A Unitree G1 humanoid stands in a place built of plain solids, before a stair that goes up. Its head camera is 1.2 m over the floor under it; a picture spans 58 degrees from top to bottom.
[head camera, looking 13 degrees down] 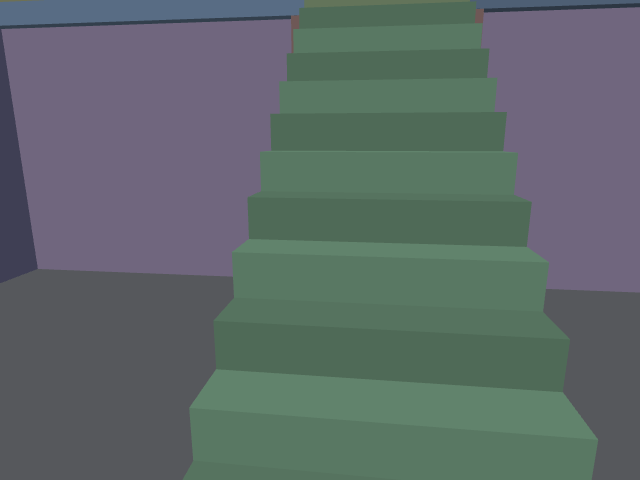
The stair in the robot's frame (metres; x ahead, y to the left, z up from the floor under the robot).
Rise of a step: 0.19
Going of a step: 0.24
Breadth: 1.20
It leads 7 degrees to the right of straight ahead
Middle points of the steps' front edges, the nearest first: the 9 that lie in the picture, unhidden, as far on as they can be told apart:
1.13 -0.18 0.38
1.37 -0.21 0.57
1.60 -0.24 0.76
1.83 -0.27 0.96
2.07 -0.30 1.15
2.30 -0.33 1.34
2.54 -0.36 1.53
2.77 -0.39 1.72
3.00 -0.42 1.91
